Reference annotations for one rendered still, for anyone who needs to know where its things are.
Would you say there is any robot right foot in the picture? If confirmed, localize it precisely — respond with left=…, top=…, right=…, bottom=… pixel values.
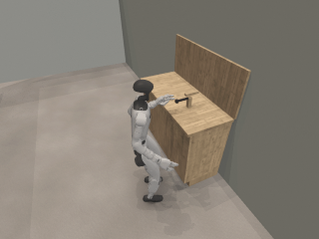
left=143, top=194, right=163, bottom=202

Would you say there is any tap lever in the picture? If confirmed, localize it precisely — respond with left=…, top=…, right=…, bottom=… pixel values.
left=174, top=98, right=188, bottom=104

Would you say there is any left robot hand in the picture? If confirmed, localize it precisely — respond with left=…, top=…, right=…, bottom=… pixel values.
left=156, top=94, right=174, bottom=106

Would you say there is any right robot hand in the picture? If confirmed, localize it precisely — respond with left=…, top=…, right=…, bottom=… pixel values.
left=159, top=157, right=178, bottom=171

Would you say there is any robot right upper arm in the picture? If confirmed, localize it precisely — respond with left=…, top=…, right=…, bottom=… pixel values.
left=131, top=112, right=148, bottom=147

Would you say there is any humanoid robot torso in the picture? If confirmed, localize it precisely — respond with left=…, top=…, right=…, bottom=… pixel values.
left=131, top=101, right=151, bottom=155

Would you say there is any robot left upper arm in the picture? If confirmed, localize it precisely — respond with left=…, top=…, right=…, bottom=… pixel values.
left=128, top=95, right=140, bottom=116

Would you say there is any robot right forearm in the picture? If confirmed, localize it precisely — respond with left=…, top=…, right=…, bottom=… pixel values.
left=133, top=142, right=161, bottom=163

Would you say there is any counter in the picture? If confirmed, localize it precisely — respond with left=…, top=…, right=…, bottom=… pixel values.
left=140, top=34, right=251, bottom=186

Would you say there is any robot left forearm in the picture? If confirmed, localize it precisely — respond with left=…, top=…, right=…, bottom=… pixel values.
left=149, top=100, right=157, bottom=109

